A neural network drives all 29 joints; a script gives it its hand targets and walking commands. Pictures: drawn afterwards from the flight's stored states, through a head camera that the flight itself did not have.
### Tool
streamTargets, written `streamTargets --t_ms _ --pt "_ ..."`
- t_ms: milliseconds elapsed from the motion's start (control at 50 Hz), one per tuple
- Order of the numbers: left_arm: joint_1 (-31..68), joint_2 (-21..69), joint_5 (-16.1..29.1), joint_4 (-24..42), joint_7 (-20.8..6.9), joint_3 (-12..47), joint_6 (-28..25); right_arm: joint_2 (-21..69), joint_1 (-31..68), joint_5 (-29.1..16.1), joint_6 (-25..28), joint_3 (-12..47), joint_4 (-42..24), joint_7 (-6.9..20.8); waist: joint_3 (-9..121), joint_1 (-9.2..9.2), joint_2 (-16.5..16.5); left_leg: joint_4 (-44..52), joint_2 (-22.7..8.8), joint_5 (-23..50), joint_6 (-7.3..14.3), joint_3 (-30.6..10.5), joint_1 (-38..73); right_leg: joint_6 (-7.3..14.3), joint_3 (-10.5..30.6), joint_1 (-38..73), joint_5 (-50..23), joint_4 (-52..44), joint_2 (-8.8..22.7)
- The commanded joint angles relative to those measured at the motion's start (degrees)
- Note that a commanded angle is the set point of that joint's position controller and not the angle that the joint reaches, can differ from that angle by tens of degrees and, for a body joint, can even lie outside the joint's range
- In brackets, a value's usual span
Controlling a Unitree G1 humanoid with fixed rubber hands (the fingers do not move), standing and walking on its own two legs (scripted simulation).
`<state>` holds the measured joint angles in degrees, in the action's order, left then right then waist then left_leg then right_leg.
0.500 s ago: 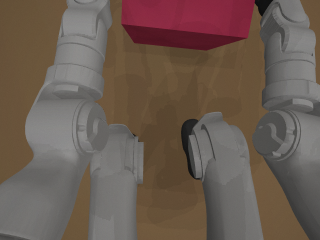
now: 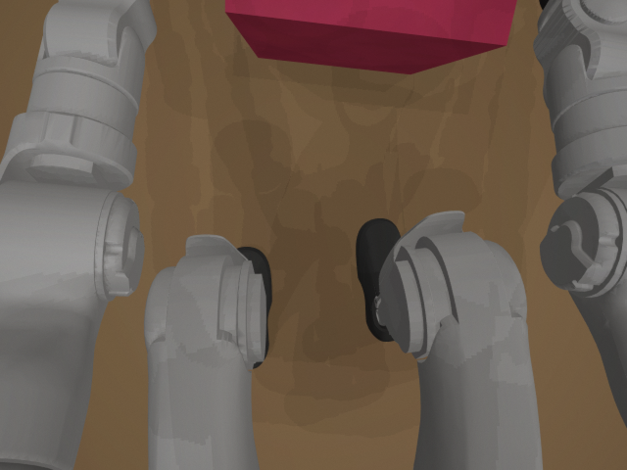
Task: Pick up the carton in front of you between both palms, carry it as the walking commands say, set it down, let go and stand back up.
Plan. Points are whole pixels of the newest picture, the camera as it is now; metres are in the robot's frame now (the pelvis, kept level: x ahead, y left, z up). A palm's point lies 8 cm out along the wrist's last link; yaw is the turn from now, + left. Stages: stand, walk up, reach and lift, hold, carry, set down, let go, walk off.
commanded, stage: set down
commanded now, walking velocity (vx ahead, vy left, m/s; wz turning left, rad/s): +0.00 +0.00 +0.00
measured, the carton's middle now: out of the picture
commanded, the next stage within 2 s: let go in 1.06 s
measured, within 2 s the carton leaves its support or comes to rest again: neither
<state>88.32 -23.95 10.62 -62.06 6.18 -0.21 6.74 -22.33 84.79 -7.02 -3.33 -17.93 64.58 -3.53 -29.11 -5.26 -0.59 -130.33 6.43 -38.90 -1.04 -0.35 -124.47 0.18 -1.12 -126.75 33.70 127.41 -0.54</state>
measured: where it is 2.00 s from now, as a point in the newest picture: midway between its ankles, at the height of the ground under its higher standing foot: (316, 313)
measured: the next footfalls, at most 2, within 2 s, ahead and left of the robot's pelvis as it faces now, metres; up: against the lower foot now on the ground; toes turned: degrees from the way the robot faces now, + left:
none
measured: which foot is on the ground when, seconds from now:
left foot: down 0.00-1.00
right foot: down 0.00-1.00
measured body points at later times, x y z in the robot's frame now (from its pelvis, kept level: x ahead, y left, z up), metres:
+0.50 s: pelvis +0.00 +0.00 +0.09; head +0.34 -0.03 +0.37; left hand +0.61 +0.11 -0.02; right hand +0.54 -0.27 -0.02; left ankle +0.09 +0.11 -0.33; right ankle +0.11 -0.11 -0.33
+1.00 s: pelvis +0.02 +0.00 +0.23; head +0.35 -0.03 +0.54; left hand +0.61 +0.12 +0.13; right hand +0.54 -0.28 +0.13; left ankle +0.09 +0.11 -0.33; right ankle +0.11 -0.11 -0.33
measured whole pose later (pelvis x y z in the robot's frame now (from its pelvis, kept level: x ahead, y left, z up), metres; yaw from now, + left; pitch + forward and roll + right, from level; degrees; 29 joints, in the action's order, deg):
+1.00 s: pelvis +0.02 +0.00 +0.23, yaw -1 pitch +47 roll +1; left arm 75.0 -18.5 0.5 -54.3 2.7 -12.6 12.8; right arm -17.1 68.5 -2.9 -11.4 -20.4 49.2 -0.8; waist 1.7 -5.4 -1.9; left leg -78.6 4.3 -25.6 -0.7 -2.2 -100.3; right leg 0.2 1.3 -102.6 21.4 76.7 -2.3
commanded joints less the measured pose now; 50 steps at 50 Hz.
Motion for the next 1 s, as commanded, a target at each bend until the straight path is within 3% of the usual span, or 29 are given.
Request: streamTargets --t_ms 0,60,160,260,400,600,820,980 --pt "21.1 -3.4 4.3 8.3 -0.1 3.2 -0.9 -10.1 15.1 -4.1 0.8 3.4 -6.7 -0.6 81.2 -6.97 -6.1 9.2 -2.3 26.4 -1.2 0.3 32.0 -0.7 -0.4 40.0 -32.4 -7.3 0.0" --pt "19.3 -4.7 3.5 7.1 0.0 1.8 0.3 -10.0 14.2 -5.0 -0.7 4.2 -7.9 -0.7 83.9 -6.09 -5.3 10.9 -2.1 22.5 -0.8 1.6 31.0 -0.9 -0.4 43.9 -30.6 -9.0 -0.1" --pt "18.7 -6.6 -0.2 9.6 1.1 -3.0 2.5 -8.7 15.1 -4.9 -3.7 4.8 -14.5 -1.9 92.5 -3.09 -1.6 15.7 -1.2 18.4 0.4 3.7 29.1 -1.3 -0.7 53.5 -29.6 -13.2 -1.3" --pt "15.1 -6.0 -4.1 5.3 0.6 -8.0 4.1 -5.1 12.0 -2.3 -6.0 3.7 -13.2 -2.2 82.5 -1.24 0.2 21.6 -1.2 13.2 1.3 3.6 22.9 -1.9 -0.6 47.6 -23.3 -19.2 -1.8" --pt "13.0 -3.4 -6.7 4.6 -1.1 -9.9 3.4 -3.5 9.2 1.6 -5.8 0.3 -13.2 -1.1 81.8 -2.28 -0.9 28.3 -1.0 14.3 0.9 2.9 24.0 -2.2 -1.0 45.0 -23.5 -25.6 -2.0" --pt "11.3 -2.6 -7.1 13.6 -1.2 -9.0 6.0 -5.8 4.9 1.7 -7.8 -1.3 -20.2 0.1 96.2 -3.63 -5.4 37.8 -0.2 22.6 -0.4 2.8 41.0 -1.8 -2.8 50.9 -30.1 -35.3 -2.9" --pt "4.2 -1.4 -9.0 14.9 -2.5 -11.6 6.0 -3.6 -1.1 2.3 -8.0 -1.8 -22.0 2.1 94.5 -2.29 -3.3 50.8 -0.3 28.3 -0.6 2.0 45.4 -2.4 -1.4 61.3 -37.2 -47.5 -3.1" --pt "1.4 -0.2 -10.7 13.9 -3.9 -13.2 4.7 -2.5 -3.8 4.9 -6.6 -3.6 -21.7 2.9 91.9 -2.55 -3.2 61.3 -0.8 30.0 -0.9 1.1 52.0 -2.5 -1.0 67.5 -38.4 -57.8 -2.6"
